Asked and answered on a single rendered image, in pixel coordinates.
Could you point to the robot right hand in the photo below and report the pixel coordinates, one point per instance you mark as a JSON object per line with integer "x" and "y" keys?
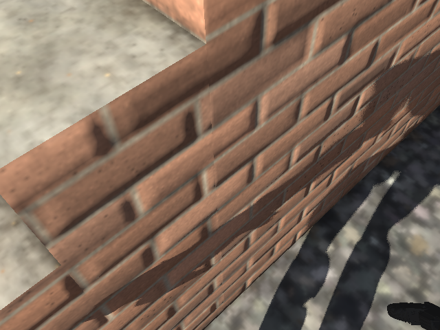
{"x": 427, "y": 315}

